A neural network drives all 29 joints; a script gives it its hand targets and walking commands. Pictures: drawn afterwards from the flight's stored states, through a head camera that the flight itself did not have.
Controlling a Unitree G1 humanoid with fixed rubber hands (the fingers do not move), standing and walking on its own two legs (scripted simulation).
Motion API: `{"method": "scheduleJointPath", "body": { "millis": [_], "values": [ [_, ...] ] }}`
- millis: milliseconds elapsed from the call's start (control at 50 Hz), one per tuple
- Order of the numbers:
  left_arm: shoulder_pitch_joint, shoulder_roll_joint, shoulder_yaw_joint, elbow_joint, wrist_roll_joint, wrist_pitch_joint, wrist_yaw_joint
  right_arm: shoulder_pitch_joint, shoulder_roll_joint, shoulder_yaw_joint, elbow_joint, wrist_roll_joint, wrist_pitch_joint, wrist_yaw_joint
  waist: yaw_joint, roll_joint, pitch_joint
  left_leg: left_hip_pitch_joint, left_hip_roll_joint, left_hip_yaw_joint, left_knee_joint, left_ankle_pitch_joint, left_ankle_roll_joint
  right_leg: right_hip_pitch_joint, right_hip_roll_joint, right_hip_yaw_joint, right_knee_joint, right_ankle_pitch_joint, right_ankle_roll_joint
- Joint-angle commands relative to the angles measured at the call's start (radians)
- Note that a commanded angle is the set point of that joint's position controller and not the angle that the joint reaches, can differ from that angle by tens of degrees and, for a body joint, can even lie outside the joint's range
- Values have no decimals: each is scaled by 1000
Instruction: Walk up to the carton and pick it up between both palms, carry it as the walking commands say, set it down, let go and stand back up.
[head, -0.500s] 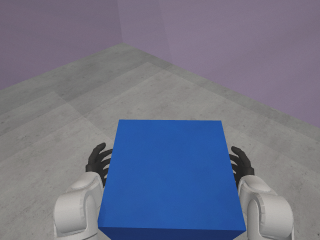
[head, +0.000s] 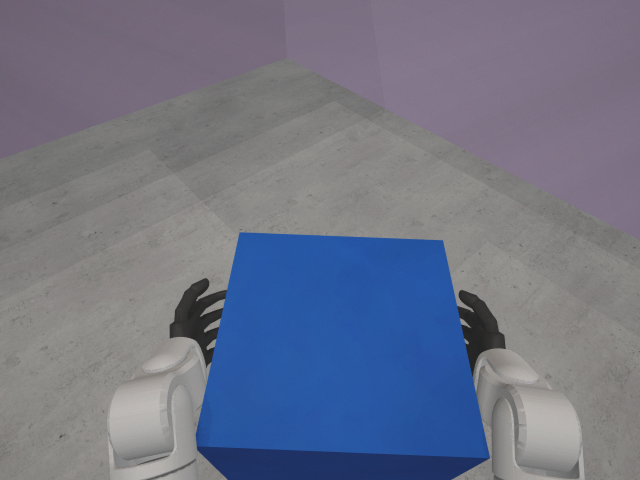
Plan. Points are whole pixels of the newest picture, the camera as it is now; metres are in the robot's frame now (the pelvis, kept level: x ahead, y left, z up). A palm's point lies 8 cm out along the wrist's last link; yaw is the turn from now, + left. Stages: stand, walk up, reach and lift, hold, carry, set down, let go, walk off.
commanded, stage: carry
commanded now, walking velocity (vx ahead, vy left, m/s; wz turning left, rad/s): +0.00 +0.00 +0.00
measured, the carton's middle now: (333, 379) +0.26 +0.01 +0.00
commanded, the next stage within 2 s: none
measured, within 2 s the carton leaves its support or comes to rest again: neither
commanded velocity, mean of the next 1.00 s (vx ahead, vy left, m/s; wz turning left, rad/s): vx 0.00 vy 0.00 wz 0.00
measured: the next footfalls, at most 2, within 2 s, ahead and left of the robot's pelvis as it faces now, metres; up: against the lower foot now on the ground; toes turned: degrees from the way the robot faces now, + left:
left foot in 0.42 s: -0.04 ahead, +0.12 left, +0.00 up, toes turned -1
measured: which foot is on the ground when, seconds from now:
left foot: down 0.00-0.04, up 0.06-0.40, down 0.42-1.00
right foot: down 0.00-1.00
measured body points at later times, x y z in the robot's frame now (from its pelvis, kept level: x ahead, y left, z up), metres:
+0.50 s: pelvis -0.04 +0.01 +0.00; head -0.07 +0.01 +0.45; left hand +0.21 +0.19 +0.08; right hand +0.22 -0.14 +0.08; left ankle -0.08 +0.12 -0.73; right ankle +0.06 -0.07 -0.73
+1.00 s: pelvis -0.04 +0.00 +0.00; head -0.06 +0.00 +0.45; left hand +0.22 +0.18 +0.07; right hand +0.23 -0.14 +0.06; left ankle -0.08 +0.12 -0.73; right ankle +0.06 -0.07 -0.73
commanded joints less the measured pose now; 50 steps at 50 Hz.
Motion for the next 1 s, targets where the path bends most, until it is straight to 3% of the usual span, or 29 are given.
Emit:
{"method": "scheduleJointPath", "body": {
  "millis": [0, 20, 40, 100, 140, 220, 300, 340, 380, 420, 440, 500, 520, 540, 560, 600, 660, 700, 720, 820, 860, 880, 900, 920, 980],
  "values": [
    [-397, -805, -840, -91, -350, 25, -240, -475, 761, 695, -172, 374, 21, 206, -1, -53, -384, 13, 47, 6, 68, -151, -10, 259, -329, 313, -226, -270, -75],
    [-384, -791, -819, -59, -345, 31, -248, -480, 763, 689, -147, 374, 26, 205, -2, -73, -346, 50, 28, 40, 183, -184, -9, 147, -345, 301, -280, -375, -95],
    [-385, -790, -804, -35, -347, 35, -254, -494, 770, 689, -136, 380, 29, 205, -1, -78, -310, 35, 15, 47, 288, -208, -1, 104, -350, 305, -330, -391, -102],
    [-399, -801, -779, 14, -349, 39, -265, -522, 777, 689, -117, 386, 32, 210, -7, -25, -281, -52, 35, 43, 398, -211, -6, 140, -332, 249, -312, -264, -106],
    [-414, -801, -777, 13, -355, 39, -268, -513, 780, 683, -85, 385, 40, 212, -7, -14, -281, -76, 44, 37, 342, -226, -15, 178, -320, 238, -277, -228, -104],
    [-423, -793, -766, 13, -354, 36, -272, -535, 771, 687, -89, 387, 43, 210, -8, -88, -287, -1, 18, 70, 246, -255, -12, 157, -296, 225, -287, -276, -88],
    [-430, -796, -779, 14, -352, 36, -270, -503, 772, 672, -61, 384, 47, 214, -14, -83, -286, 72, 6, 95, 91, -251, 2, 140, -276, 200, -275, -314, -80],
    [-424, -797, -781, 31, -342, 37, -268, -512, 771, 669, -57, 385, 47, 218, -22, -72, -279, 136, 4, 91, -60, -173, 15, 124, -252, 177, -254, -358, -56],
    [-437, -785, -786, 36, -337, 40, -262, -522, 763, 652, -47, 378, 52, 219, -22, -2, -258, 143, 45, 1, -138, -146, 36, 122, -211, 151, -176, -296, -19],
    [-475, -795, -797, 22, -346, 38, -262, -519, 768, 642, -48, 370, 52, 223, -22, 125, -238, 70, 167, -187, -258, -270, 80, 134, -134, 89, -10, -134, 20],
    [-498, -796, -806, 6, -350, 37, -262, -511, 773, 643, -47, 363, 50, 225, -18, 140, -197, -4, 189, -231, -278, -268, 88, 156, -110, 85, 9, -85, 25],
    [-504, -788, -775, 56, -321, 8, -256, -520, 775, 604, 13, 337, 20, 230, -9, 102, -248, 29, 163, -151, -179, 61, 65, 226, -115, 96, 9, 30, 13],
    [-500, -797, -799, 21, -336, 8, -254, -531, 780, 626, -31, 358, 19, 229, -8, 106, -280, 59, 151, -123, -137, 156, 58, 242, -118, 94, 4, 56, 5],
    [-479, -782, -770, 67, -312, 0, -253, -512, 763, 597, 18, 333, 11, 227, -9, 101, -296, 69, 146, -111, -112, 199, 54, 253, -123, 95, -1, 72, -2],
    [-486, -788, -783, 47, -322, -5, -253, -519, 767, 610, -5, 340, 6, 226, -9, 101, -303, 73, 145, -103, -96, 220, 51, 265, -128, 93, -4, 87, -7],
    [-502, -789, -788, 30, -332, -11, -252, -531, 765, 620, -26, 343, -1, 222, -10, 96, -313, 55, 130, -89, -86, 140, 51, 288, -137, 94, -13, 72, -13],
    [-492, -800, -792, 13, -348, 1, -254, -564, 769, 659, -89, 361, 10, 213, -10, 34, -292, -13, 109, -85, -116, -105, 54, 314, -164, 125, -68, -31, -32],
    [-485, -784, -771, 38, -328, 2, -251, -559, 763, 640, -59, 349, 13, 210, -10, 30, -275, -30, 99, -77, -119, -167, 51, 293, -183, 147, -105, -116, -37],
    [-472, -764, -722, 115, -291, -9, -252, -541, 747, 595, 19, 310, 1, 210, -10, 30, -264, -35, 96, -76, -122, -181, 52, 281, -180, 147, -115, -141, -35],
    [-500, -765, -753, 51, -313, -29, -250, -549, 754, 619, -24, 329, -17, 207, -11, 41, -263, -41, 88, -71, -128, -188, 56, 271, -177, 140, -123, -154, -27],
    [-492, -747, -718, 97, -281, -48, -247, -540, 744, 587, 31, 304, -35, 208, -11, 44, -267, -39, 92, -75, -134, -189, 57, 275, -174, 134, -116, -153, -25],
    [-495, -768, -755, 43, -310, -43, -247, -564, 757, 627, -46, 336, -31, 207, -9, 46, -270, -35, 87, -68, -128, -179, 57, 276, -176, 136, -119, -143, -27],
    [-480, -734, -692, 131, -259, -59, -246, -540, 730, 567, 58, 285, -46, 207, -10, 35, -268, -40, 90, -74, -134, -183, 59, 280, -171, 130, -115, -146, -26],
    [-495, -753, -736, 63, -292, -56, -245, -552, 746, 608, -9, 317, -43, 205, -10, 47, -270, -34, 89, -71, -130, -174, 60, 279, -173, 134, -117, -136, -27],
    [-478, -729, -692, 140, -252, -77, -243, -542, 721, 562, 62, 277, -65, 203, -10, 44, -268, -32, 87, -67, -124, -160, 59, 280, -173, 136, -116, -129, -30]
  ]
}}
